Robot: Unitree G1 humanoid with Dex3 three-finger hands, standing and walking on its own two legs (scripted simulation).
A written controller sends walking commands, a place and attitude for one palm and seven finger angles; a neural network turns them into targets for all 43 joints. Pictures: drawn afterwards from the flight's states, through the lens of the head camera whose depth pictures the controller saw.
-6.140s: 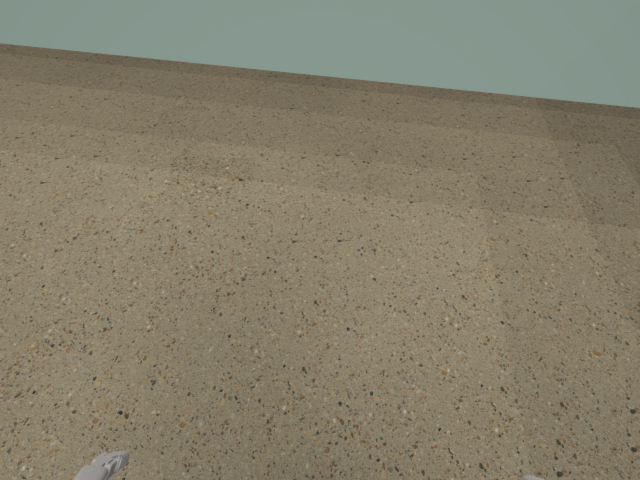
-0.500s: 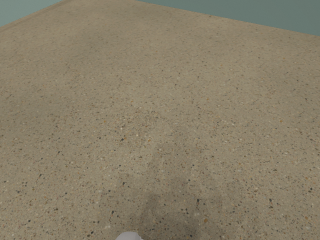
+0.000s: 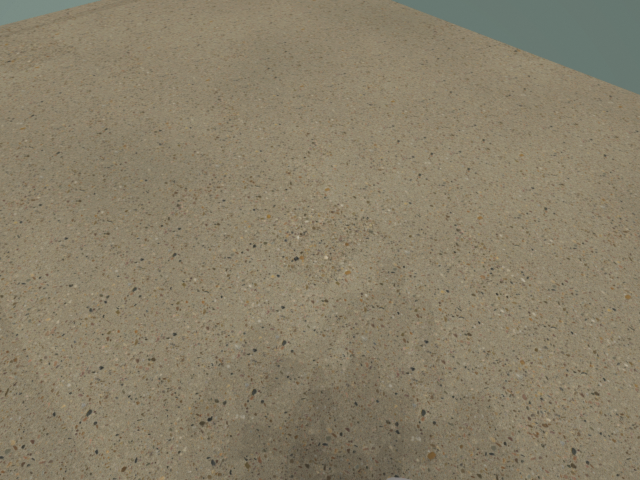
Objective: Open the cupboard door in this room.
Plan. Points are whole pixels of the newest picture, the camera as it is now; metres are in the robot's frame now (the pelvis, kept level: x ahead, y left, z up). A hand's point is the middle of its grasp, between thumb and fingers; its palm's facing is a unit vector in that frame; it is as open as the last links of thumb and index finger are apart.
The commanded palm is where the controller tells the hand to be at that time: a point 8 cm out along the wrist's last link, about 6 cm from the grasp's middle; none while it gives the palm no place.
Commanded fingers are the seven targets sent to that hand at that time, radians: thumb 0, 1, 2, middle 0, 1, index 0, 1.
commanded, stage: turn or walk to find it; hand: left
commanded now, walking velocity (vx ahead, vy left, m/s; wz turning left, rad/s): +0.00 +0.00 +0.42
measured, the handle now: out of the picture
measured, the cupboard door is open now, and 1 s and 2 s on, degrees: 0 0 0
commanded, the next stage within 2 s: none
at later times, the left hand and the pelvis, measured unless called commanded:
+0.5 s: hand out of the picture -0.02 +0.16 -0.16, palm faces +0.27 -0.93 -0.25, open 7.4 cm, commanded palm none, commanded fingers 0.00 0.90 0.90 -0.20 -0.30 -0.20 -0.30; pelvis -0.03 -0.04 +0.00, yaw +15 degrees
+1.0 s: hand out of the picture -0.08 +0.21 -0.16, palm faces +0.45 -0.86 -0.26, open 7.4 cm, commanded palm none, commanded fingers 0.00 0.90 0.90 -0.20 -0.30 -0.20 -0.30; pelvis -0.07 -0.02 +0.00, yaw +25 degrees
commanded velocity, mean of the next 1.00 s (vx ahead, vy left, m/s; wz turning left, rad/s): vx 0.00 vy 0.00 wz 0.42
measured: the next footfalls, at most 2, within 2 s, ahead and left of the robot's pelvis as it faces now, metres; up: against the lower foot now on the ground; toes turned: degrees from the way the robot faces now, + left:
right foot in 0.14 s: +0.03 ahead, -0.13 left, +0.00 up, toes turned +1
left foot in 0.62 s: -0.05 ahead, +0.10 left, +0.00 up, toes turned +22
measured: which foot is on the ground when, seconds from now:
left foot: down 0.00-0.14, up 0.16-0.60, down 0.62-1.00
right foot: up 0.00-0.12, down 0.14-0.62, up 0.64-1.00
